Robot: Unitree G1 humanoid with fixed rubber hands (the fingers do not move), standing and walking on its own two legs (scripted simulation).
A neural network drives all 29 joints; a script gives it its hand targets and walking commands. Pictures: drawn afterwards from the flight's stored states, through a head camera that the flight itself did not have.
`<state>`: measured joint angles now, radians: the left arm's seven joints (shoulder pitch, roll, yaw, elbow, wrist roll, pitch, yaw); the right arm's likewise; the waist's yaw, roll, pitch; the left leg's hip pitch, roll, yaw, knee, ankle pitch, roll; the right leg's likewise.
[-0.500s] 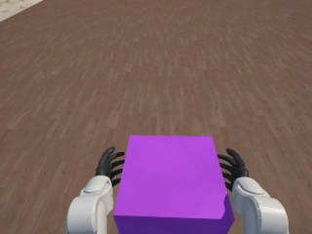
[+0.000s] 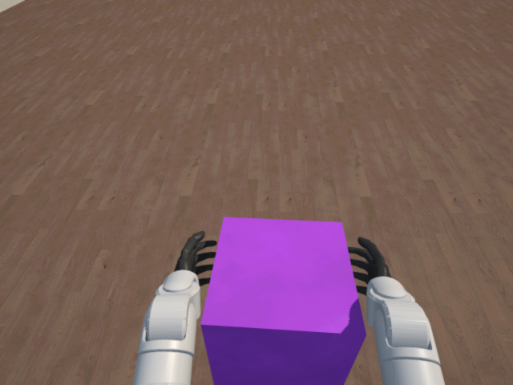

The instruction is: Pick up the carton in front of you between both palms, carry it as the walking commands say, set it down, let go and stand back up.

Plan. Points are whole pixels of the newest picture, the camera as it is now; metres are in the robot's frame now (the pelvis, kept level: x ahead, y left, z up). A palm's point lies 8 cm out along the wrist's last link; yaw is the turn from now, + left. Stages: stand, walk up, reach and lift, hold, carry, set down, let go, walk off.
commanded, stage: carry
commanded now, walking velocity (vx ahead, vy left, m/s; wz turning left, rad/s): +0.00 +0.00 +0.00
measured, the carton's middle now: (278, 309) +0.26 +0.00 -0.06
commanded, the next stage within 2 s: hold in 1.56 s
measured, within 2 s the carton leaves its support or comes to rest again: neither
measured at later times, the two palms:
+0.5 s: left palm (178, 278) +0.27 +0.16 +0.04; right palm (370, 284) +0.26 -0.14 +0.03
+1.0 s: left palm (169, 279) +0.26 +0.17 +0.04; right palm (361, 285) +0.26 -0.13 +0.03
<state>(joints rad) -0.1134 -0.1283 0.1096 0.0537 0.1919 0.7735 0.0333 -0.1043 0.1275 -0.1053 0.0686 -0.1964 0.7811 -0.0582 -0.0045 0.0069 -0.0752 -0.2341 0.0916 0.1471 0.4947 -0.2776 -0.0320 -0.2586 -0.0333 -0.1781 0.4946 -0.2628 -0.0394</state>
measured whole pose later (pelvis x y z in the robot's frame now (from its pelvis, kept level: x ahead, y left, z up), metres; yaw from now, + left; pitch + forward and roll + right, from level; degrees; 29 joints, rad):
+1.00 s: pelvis -0.02 +0.02 +0.00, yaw +0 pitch +2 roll +0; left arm -0.19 -0.14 0.15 0.12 0.23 0.74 0.02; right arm -0.18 0.14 -0.15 0.14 -0.23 0.74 -0.04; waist 0.00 0.00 -0.07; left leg -0.28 0.06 0.15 0.51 -0.26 0.01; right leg -0.30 -0.07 -0.17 0.50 -0.22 -0.01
